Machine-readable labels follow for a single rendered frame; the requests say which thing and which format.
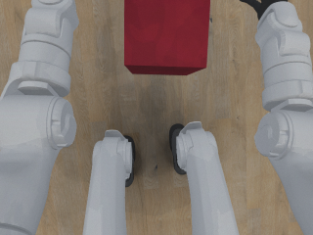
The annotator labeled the robot left forearm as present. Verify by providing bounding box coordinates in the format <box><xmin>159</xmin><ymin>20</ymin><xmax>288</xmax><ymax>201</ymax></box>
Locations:
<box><xmin>0</xmin><ymin>0</ymin><xmax>79</xmax><ymax>101</ymax></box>

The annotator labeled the robot right forearm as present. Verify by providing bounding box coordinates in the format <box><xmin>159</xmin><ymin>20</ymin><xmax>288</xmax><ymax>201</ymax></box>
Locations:
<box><xmin>254</xmin><ymin>1</ymin><xmax>313</xmax><ymax>113</ymax></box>

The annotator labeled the robot left thigh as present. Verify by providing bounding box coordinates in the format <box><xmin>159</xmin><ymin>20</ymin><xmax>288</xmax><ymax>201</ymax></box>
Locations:
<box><xmin>82</xmin><ymin>137</ymin><xmax>132</xmax><ymax>235</ymax></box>

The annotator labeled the right robot upper arm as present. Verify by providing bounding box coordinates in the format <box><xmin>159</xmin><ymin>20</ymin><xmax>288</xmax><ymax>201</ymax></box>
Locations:
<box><xmin>254</xmin><ymin>110</ymin><xmax>313</xmax><ymax>235</ymax></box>

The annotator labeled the robot right hand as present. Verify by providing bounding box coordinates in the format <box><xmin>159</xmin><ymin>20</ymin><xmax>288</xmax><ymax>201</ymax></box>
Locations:
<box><xmin>240</xmin><ymin>0</ymin><xmax>288</xmax><ymax>20</ymax></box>

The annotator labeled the right robot shin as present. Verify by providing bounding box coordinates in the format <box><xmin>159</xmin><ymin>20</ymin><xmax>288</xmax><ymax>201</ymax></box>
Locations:
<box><xmin>176</xmin><ymin>121</ymin><xmax>218</xmax><ymax>169</ymax></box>

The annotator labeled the left robot upper arm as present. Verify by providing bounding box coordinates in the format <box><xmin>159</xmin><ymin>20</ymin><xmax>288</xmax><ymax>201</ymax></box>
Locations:
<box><xmin>0</xmin><ymin>94</ymin><xmax>77</xmax><ymax>235</ymax></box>

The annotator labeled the carton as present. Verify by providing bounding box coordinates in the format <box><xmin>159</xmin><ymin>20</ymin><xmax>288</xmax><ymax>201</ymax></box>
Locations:
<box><xmin>124</xmin><ymin>0</ymin><xmax>210</xmax><ymax>75</ymax></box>

